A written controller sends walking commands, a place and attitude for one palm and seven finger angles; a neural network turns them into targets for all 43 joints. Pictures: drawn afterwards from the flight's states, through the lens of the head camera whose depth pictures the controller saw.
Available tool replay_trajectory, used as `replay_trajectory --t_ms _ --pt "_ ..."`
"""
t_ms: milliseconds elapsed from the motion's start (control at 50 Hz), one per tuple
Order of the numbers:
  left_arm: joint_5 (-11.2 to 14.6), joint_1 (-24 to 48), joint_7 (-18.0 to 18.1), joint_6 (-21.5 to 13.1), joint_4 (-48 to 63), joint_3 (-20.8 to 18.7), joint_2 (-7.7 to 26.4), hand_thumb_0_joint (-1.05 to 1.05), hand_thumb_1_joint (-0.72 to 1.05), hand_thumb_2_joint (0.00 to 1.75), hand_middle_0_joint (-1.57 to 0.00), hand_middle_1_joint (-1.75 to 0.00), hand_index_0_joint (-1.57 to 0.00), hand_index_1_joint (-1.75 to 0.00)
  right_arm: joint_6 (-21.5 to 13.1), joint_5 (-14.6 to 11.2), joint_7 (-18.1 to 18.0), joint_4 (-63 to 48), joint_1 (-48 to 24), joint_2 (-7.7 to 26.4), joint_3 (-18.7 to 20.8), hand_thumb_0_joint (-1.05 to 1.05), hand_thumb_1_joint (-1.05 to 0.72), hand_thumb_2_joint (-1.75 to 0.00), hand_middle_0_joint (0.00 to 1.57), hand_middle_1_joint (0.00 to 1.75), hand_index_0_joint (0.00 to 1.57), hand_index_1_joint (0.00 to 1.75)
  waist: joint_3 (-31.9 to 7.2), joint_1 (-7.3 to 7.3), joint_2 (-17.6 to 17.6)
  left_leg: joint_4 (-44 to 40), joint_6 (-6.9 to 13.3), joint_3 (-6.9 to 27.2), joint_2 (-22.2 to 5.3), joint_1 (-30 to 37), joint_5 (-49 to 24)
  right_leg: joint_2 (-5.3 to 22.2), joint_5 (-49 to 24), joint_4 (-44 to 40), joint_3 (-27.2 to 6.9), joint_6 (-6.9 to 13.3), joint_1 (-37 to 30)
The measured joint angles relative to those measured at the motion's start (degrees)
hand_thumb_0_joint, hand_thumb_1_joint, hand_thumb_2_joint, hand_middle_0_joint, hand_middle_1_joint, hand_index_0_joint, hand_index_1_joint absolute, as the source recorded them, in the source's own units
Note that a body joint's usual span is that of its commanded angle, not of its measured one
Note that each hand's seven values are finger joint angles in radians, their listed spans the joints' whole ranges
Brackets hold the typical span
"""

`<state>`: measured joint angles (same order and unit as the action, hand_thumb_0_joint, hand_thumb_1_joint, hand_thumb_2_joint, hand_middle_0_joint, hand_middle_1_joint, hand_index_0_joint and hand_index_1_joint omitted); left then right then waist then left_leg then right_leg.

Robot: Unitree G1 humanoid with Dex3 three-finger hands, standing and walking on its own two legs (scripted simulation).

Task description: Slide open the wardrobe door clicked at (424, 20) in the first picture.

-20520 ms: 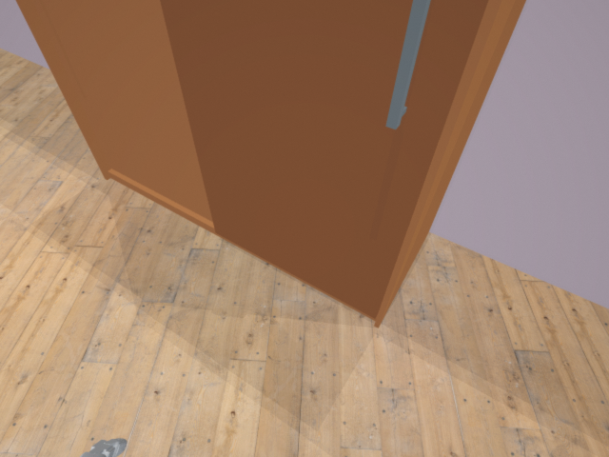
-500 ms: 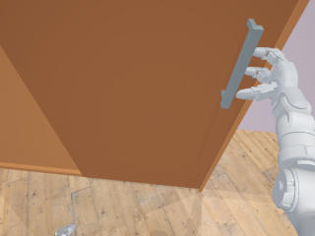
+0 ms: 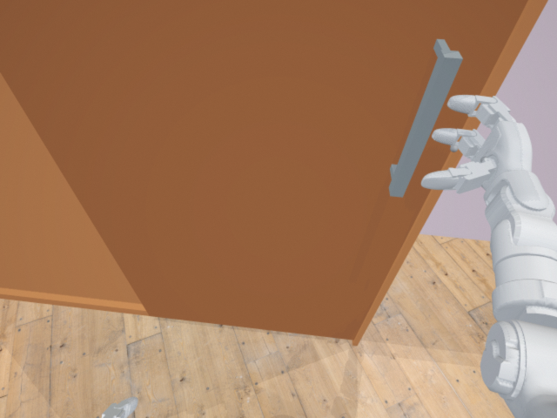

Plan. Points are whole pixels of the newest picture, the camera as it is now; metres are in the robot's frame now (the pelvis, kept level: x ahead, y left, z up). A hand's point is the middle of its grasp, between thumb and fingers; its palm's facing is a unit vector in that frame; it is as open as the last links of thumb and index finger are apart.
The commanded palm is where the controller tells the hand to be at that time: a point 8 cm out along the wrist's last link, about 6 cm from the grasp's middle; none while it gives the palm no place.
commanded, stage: slide the fingers in behind the handle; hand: right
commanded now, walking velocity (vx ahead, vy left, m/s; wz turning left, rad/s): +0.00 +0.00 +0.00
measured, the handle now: (416, 126) +0.50 -0.14 +0.19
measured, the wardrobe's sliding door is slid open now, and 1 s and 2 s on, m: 0.00 0.00 0.00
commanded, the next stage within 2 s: grip the handle and tug to test in 1.40 s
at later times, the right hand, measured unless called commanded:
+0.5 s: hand (427, 141) +0.44 -0.14 +0.20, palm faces +0.00 +1.00 +0.01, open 14.0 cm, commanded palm +0.42 -0.19 +0.20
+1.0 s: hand (408, 141) +0.44 -0.12 +0.20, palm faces +0.02 +1.00 +0.01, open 14.0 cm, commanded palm +0.41 -0.17 +0.20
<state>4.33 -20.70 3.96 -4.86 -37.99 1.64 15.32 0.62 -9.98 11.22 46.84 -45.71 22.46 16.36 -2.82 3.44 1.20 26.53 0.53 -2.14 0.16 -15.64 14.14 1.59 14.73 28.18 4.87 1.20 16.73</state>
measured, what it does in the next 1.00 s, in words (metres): stands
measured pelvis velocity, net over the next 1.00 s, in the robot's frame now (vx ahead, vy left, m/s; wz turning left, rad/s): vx -0.01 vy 0.01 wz -0.01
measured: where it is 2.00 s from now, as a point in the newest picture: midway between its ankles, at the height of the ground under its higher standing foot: outside the picture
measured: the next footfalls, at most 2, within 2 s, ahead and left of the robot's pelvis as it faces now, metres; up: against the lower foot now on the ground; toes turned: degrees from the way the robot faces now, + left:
none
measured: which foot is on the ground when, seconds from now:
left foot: down 0.00-1.00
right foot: down 0.00-1.00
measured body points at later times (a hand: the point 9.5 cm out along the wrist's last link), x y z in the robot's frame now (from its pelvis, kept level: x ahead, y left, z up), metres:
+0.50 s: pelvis +0.00 +0.00 +0.00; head +0.00 +0.01 +0.45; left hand +0.12 +0.24 -0.11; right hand +0.44 -0.20 +0.21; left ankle -0.01 +0.11 -0.74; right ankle +0.00 -0.10 -0.74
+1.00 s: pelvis -0.01 +0.01 +0.00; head -0.01 +0.03 +0.45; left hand +0.10 +0.27 -0.11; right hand +0.43 -0.17 +0.21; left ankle -0.01 +0.11 -0.74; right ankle +0.00 -0.10 -0.74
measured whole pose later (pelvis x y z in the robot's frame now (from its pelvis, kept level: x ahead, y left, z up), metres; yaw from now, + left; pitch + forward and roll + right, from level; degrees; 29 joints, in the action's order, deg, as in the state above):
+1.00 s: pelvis -0.01 +0.01 +0.00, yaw -1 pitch +1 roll +0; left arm 3.7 -17.6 3.2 -3.5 -38.6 1.5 14.7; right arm 4.6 -8.7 3.0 43.7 -47.5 14.6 11.1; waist -2.3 2.6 1.7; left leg 25.5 1.6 -3.2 0.5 -13.4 13.6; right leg 1.8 13.1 25.9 3.8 0.2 14.3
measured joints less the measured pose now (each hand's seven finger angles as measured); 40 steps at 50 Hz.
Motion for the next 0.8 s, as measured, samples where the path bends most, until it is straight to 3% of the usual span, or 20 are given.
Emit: replay_trajectory --t_ms 280,500,800 --pt "0.01 4.87 -0.05 0.59 0.61 0.53 -0.81 0.01 0.91 0.9 -0.2 -0.3 -0.2 -0.3 5.42 -0.33 -3.59 -5.4 -0.22 -4.98 -5.64 -0.01 0.5 -0.3 0.3 1.21 0.3 1.2 0.17 -2.03 -0.04 -0.28 -0.26 -1.37 -0.82 1.75 0.26 -0.87 -0.25 -0.19 -1.37 0.19 -1.08" --pt "-0.6 3.68 -0.72 1.44 0.5 0.86 -1.62 0.01 0.91 0.9 -0.2 -0.3 -0.2 -0.3 3.58 0.81 -5.54 -3.3 -1.5 -6.2 -4.7 -0.01 0.5 -0.3 0.3 1.2 0.3 1.2 -0.08 -1.23 0.29 -0.41 0.04 -0.67 -0.47 1.52 0.09 -0.56 -0.59 -1.11 -0.7 -0.1 -1.55" --pt "-0.48 1.97 -0.21 1.74 -1.22 -0.15 -0.52 0.01 0.91 0.9 -0.2 -0.3 -0.2 -0.3 4.52 0.81 -6.77 -4.32 -0.88 -6.63 -5.08 -0.01 0.5 -0.3 0.3 1.2 0.3 1.2 0.76 -0.8 0.4 -1.17 0.75 -0.98 0.22 2.43 -0.42 0.07 -1.28 -1.95 -1.04 -0.74 -2.45"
